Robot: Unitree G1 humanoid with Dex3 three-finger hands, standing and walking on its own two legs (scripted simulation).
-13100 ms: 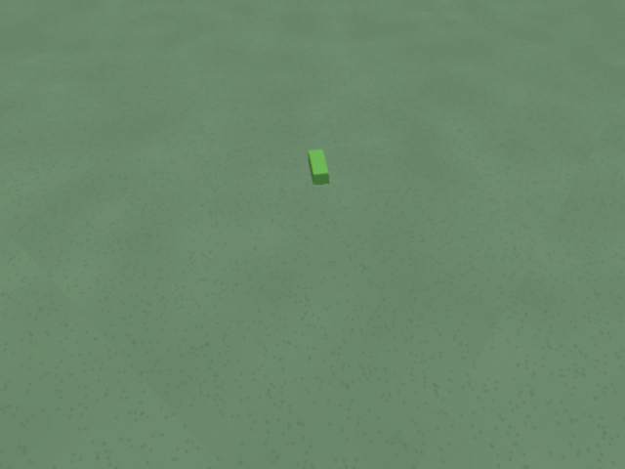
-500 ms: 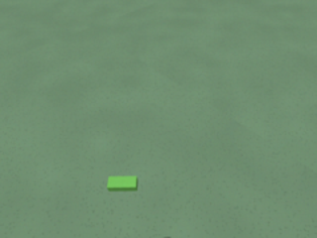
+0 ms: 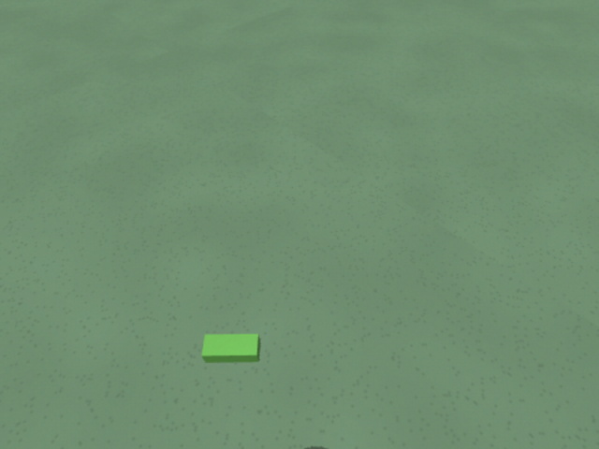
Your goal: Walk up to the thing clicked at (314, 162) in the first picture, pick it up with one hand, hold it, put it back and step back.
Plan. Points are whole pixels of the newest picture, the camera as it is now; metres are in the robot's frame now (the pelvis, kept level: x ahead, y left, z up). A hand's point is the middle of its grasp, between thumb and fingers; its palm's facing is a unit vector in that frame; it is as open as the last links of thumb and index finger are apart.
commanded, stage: walk up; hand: left
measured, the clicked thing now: (231, 348) +0.53 +0.25 -0.75
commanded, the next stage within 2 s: none
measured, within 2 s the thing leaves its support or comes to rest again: neither
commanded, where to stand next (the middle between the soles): +0.08 +0.02 m, yaw +0 degrees
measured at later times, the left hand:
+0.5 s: hand out of the picture +0.12 +0.28 -0.17, palm faces +0.02 -0.95 -0.32, open 7.4 cm
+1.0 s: hand out of the picture +0.15 +0.26 -0.15, palm faces +0.01 -0.94 -0.34, open 7.4 cm
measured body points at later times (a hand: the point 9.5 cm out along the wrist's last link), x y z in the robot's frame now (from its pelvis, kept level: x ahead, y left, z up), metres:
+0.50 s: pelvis +0.04 +0.02 -0.01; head +0.05 +0.03 +0.44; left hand +0.12 +0.32 -0.14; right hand +0.11 -0.29 -0.13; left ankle -0.01 +0.13 -0.75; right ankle +0.02 -0.10 -0.74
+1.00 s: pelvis +0.05 +0.01 +0.00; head +0.06 +0.00 +0.45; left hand +0.14 +0.31 -0.12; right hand +0.15 -0.29 -0.13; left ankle -0.01 +0.13 -0.75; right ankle +0.05 -0.11 -0.75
